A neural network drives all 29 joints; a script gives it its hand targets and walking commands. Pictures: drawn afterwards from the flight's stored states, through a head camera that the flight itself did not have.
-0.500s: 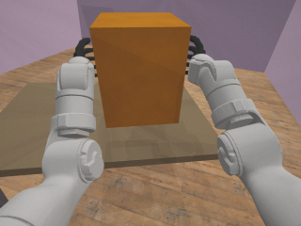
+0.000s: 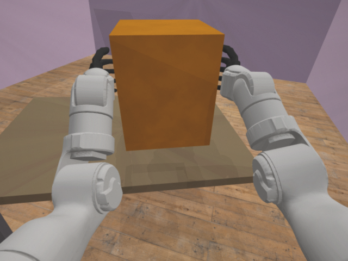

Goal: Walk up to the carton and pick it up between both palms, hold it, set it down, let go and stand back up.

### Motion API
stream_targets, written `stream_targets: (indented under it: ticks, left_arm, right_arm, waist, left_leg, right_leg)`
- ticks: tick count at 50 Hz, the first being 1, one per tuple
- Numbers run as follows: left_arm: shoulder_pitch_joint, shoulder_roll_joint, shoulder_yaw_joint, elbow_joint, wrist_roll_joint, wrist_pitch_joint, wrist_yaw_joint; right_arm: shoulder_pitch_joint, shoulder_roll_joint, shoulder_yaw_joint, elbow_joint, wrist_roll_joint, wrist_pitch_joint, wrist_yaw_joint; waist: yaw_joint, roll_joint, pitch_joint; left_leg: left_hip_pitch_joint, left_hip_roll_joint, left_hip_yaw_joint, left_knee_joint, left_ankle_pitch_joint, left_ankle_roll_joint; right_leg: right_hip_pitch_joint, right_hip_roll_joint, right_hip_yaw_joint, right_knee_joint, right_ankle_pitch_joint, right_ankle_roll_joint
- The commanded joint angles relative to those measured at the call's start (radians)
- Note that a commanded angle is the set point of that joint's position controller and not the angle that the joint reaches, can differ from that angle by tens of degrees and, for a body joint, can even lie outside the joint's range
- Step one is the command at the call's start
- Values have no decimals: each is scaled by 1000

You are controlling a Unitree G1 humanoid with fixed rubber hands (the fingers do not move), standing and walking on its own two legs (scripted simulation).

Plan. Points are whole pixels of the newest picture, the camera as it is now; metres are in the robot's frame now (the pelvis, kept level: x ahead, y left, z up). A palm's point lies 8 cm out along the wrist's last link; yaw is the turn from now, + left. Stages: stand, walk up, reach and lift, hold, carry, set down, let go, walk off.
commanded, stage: hold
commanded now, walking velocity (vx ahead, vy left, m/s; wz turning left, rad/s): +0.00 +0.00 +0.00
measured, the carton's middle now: (164, 81) +0.44 +0.01 +0.29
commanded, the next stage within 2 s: none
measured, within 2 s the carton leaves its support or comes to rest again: neither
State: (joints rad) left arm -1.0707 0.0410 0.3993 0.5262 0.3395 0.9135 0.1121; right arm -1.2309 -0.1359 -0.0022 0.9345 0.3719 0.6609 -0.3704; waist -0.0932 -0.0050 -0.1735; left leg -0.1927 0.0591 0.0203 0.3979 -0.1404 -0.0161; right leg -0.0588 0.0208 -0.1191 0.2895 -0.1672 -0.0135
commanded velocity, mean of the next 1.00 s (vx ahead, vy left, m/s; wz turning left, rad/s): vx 0.00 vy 0.00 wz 0.00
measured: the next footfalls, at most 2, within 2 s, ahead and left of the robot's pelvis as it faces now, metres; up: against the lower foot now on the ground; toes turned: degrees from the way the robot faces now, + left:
none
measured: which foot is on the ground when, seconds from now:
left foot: down 0.00-1.00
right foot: down 0.00-1.00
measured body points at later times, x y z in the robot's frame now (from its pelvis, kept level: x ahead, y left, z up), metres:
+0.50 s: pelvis +0.01 -0.01 +0.00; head -0.09 +0.03 +0.44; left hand +0.40 +0.16 +0.30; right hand +0.39 -0.13 +0.32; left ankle +0.05 +0.12 -0.75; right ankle +0.00 -0.10 -0.75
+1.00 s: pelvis +0.00 +0.00 +0.00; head -0.09 +0.03 +0.44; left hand +0.40 +0.16 +0.31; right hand +0.39 -0.13 +0.33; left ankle +0.05 +0.12 -0.75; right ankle +0.00 -0.10 -0.75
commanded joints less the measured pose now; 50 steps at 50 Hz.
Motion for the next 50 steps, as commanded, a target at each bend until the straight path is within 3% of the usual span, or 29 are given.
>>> stream_targets:
  ticks: [1, 4, 6, 7, 9, 12, 13, 15, 17, 20, 22, 23, 25, 27, 30, 32, 33, 36, 37, 38, 39, 43, 44, 45, 48, 49, 50]
  left_arm:
    - [-934, -526, -236, -27, -250, -139, -223]
    - [-940, -511, -187, 36, -237, -152, -226]
    - [-895, -481, -183, -21, -228, -168, -227]
    - [-924, -491, -220, -82, -238, -167, -228]
    - [-853, -483, -206, -50, -232, -147, -241]
    - [-866, -470, -245, -75, -227, -125, -262]
    - [-846, -477, -241, -86, -227, -124, -263]
    - [-928, -519, -328, -161, -277, -129, -258]
    - [-950, -561, -370, -202, -299, -127, -241]
    - [-913, -564, -324, -134, -278, -119, -237]
    - [-883, -563, -334, -177, -260, -117, -241]
    - [-849, -554, -333, -166, -260, -110, -245]
    - [-891, -558, -320, -199, -267, -112, -243]
    - [-885, -557, -324, -191, -270, -115, -236]
    - [-875, -566, -302, -174, -272, -122, -218]
    - [-903, -557, -295, -134, -265, -117, -219]
    - [-906, -581, -316, -148, -270, -113, -218]
    - [-917, -552, -285, -115, -257, -119, -219]
    - [-918, -555, -292, -121, -269, -128, -219]
    - [-903, -550, -292, -99, -251, -125, -220]
    - [-911, -542, -284, -122, -256, -131, -219]
    - [-872, -550, -259, -68, -233, -122, -223]
    - [-895, -515, -249, -71, -236, -123, -226]
    - [-898, -529, -260, -106, -237, -123, -227]
    - [-895, -567, -321, -129, -281, -117, -226]
    - [-932, -544, -295, -98, -266, -116, -228]
    - [-871, -533, -276, -94, -265, -119, -226]
  right_arm:
    - [-901, 616, 32, -267, 126, -88, 213]
    - [-931, 628, 24, -252, 127, -99, 214]
    - [-877, 642, 68, -298, 168, -106, 200]
    - [-863, 660, 84, -303, 180, -104, 193]
    - [-833, 615, 91, -317, 194, -92, 173]
    - [-794, 579, 86, -285, 195, -71, 161]
    - [-802, 591, 94, -320, 207, -76, 161]
    - [-808, 579, 69, -319, 197, -74, 169]
    - [-820, 600, 84, -375, 199, -80, 171]
    - [-839, 605, 75, -361, 185, -74, 171]
    - [-814, 607, 100, -391, 199, -78, 172]
    - [-804, 602, 112, -415, 219, -80, 166]
    - [-838, 607, 114, -406, 212, -72, 166]
    - [-878, 634, 136, -478, 225, -81, 162]
    - [-877, 647, 139, -453, 216, -87, 175]
    - [-880, 632, 101, -385, 191, -77, 181]
    - [-887, 617, 102, -419, 197, -82, 185]
    - [-843, 618, 78, -310, 164, -74, 193]
    - [-865, 633, 80, -353, 169, -84, 193]
    - [-840, 608, 61, -310, 158, -80, 196]
    - [-857, 620, 79, -332, 167, -85, 197]
    - [-859, 599, 74, -312, 176, -89, 197]
    - [-843, 600, 58, -280, 170, -82, 196]
    - [-838, 609, 69, -293, 173, -86, 196]
    - [-865, 605, 79, -364, 198, -94, 187]
    - [-893, 596, 70, -340, 193, -90, 186]
    - [-862, 604, 97, -363, 200, -89, 183]
  waist:
    - [12, 49, -337]
    - [35, -2, -357]
    - [35, -13, -435]
    - [15, 17, -463]
    - [-2, 20, -422]
    - [-25, 73, -329]
    - [-12, 78, -358]
    - [-51, 143, -372]
    - [-58, 173, -410]
    - [-53, 123, -351]
    - [-37, 128, -354]
    - [-50, 146, -383]
    - [-32, 128, -412]
    - [-5, 85, -440]
    - [11, 55, -407]
    - [0, 67, -372]
    - [-12, 91, -394]
    - [-12, 57, -349]
    - [-10, 59, -391]
    - [-21, 81, -360]
    - [-4, 63, -371]
    - [7, 91, -356]
    - [-15, 75, -341]
    - [-11, 75, -378]
    - [-31, 134, -416]
    - [-20, 122, -398]
    - [-14, 76, -395]
  left_leg:
    - [146, -77, -47, -57, 8, -10]
    - [168, -93, -34, -41, 63, -2]
    - [209, -101, -34, -11, 193, 1]
    - [238, -111, -29, 7, 267, -5]
    - [273, -112, -36, 16, 290, -11]
    - [246, -103, -28, -12, 237, -28]
    - [249, -104, -27, -10, 254, -33]
    - [253, -95, -40, -4, 234, -56]
    - [264, -88, -51, 13, 283, -67]
    - [245, -95, -41, -2, 228, -56]
    - [244, -99, -44, -4, 289, -50]
    - [257, -100, -46, 8, 304, -51]
    - [277, -88, -56, 19, 319, -54]
    - [269, -98, -48, 17, 296, -44]
    - [276, -93, -47, 3, 260, -37]
    - [259, -89, -43, -10, 206, -42]
    - [265, -85, -50, -8, 203, -43]
    - [227, -81, -38, -33, 123, -27]
    - [218, -84, -39, -27, 128, -26]
    - [210, -85, -43, -30, 127, -28]
    - [217, -88, -43, -17, 177, -25]
    - [230, -88, -37, -26, 192, -38]
    - [228, -93, -36, -33, 161, -30]
    - [241, -88, -40, -23, 190, -28]
    - [251, -86, -48, 2, 266, -49]
    - [235, -91, -39, 2, 212, -45]
    - [250, -94, -41, 0, 241, -37]
  right_leg:
    - [-29, 62, 91, -48, -19, 74]
    - [-44, 58, 89, -58, -3, 86]
    - [23, 62, 94, -44, 155, 94]
    - [33, 64, 94, -34, 235, 97]
    - [28, 52, 97, -46, 308, 106]
    - [29, 53, 98, -52, 220, 90]
    - [34, 60, 91, -56, 219, 88]
    - [-26, 62, 81, -45, 158, 75]
    - [11, 69, 78, -39, 204, 66]
    - [-13, 61, 81, -56, 167, 80]
    - [7, 62, 79, -35, 223, 86]
    - [36, 57, 91, -36, 263, 90]
    - [53, 68, 85, -27, 262, 80]
    - [53, 63, 83, -37, 247, 92]
    - [-7, 69, 79, -43, 196, 89]
    - [-15, 72, 80, -56, 123, 80]
    - [-14, 75, 81, -41, 117, 75]
    - [-16, 77, 74, -57, 51, 75]
    - [-5, 72, 80, -50, 76, 77]
    - [-22, 68, 90, -49, 62, 73]
    - [-17, 66, 82, -48, 110, 75]
    - [15, 74, 75, -50, 112, 73]
    - [-14, 61, 85, -61, 97, 75]
    - [6, 68, 83, -47, 132, 75]
    - [10, 74, 85, -39, 208, 66]
    - [2, 65, 83, -46, 152, 76]
    - [13, 61, 87, -49, 202, 83]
